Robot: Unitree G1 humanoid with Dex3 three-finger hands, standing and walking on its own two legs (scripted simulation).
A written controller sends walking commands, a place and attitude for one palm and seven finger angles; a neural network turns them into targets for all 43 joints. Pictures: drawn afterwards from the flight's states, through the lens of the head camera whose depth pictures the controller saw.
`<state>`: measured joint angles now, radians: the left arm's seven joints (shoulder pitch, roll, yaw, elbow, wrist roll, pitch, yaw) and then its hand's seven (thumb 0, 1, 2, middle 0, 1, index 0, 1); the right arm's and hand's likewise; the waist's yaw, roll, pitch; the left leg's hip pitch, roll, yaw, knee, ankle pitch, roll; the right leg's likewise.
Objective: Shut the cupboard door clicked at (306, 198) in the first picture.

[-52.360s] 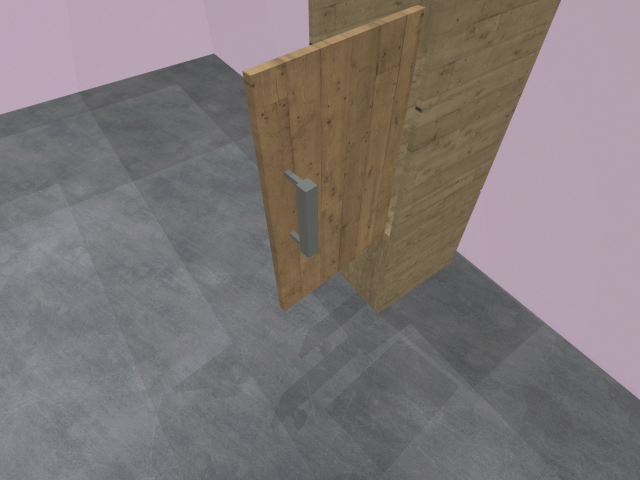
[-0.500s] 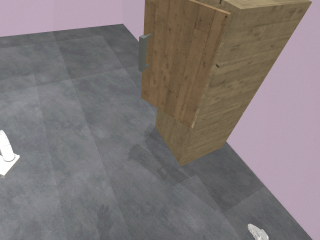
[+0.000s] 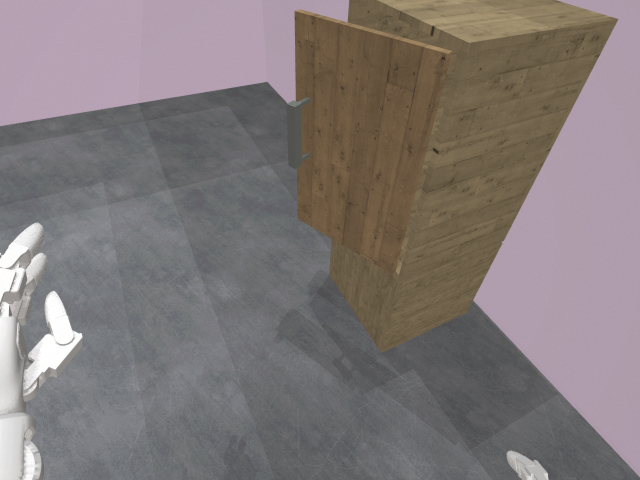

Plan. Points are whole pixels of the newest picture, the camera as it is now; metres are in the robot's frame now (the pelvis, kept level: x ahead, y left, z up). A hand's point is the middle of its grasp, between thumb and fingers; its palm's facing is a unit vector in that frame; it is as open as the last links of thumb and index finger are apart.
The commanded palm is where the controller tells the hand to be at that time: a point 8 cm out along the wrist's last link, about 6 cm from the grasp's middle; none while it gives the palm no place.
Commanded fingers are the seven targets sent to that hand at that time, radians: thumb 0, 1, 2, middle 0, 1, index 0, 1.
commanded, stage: stop stepping back and stand still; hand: left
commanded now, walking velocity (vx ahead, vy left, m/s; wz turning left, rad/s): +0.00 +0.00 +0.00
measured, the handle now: (300, 133) +0.90 +0.13 -0.02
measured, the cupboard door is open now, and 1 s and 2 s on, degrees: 24 24 24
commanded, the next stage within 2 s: let the arm hang, fingers relaxed in 0.54 s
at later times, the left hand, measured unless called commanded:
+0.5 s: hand (37, 320) +0.21 +0.30 +0.15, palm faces +0.41 -0.81 -0.43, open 7.4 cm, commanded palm +0.16 +0.34 +0.18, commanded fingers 0.00 0.90 0.90 -0.20 -0.30 -0.20 -0.30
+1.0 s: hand out of the picture +0.03 +0.22 -0.18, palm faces +0.01 -0.99 -0.16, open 6.9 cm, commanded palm none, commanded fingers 0.00 0.90 0.90 -0.20 -0.30 -0.20 -0.30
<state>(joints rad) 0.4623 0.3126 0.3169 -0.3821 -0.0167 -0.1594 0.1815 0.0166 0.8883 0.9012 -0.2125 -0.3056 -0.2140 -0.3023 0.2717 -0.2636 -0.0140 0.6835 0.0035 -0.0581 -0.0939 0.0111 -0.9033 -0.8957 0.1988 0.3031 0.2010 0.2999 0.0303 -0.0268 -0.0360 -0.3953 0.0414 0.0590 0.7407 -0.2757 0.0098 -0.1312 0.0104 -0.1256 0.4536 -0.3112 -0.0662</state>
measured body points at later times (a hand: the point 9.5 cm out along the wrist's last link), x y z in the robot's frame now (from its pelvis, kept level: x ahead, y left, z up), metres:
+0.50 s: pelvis +0.01 +0.04 +0.00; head +0.02 +0.05 +0.45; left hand +0.19 +0.34 +0.17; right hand +0.17 -0.18 -0.09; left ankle +0.05 +0.13 -0.74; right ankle -0.04 -0.07 -0.74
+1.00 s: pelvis -0.02 +0.04 -0.01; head +0.00 +0.07 +0.44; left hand +0.03 +0.27 -0.16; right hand +0.03 -0.22 -0.13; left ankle +0.05 +0.13 -0.74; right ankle -0.04 -0.07 -0.74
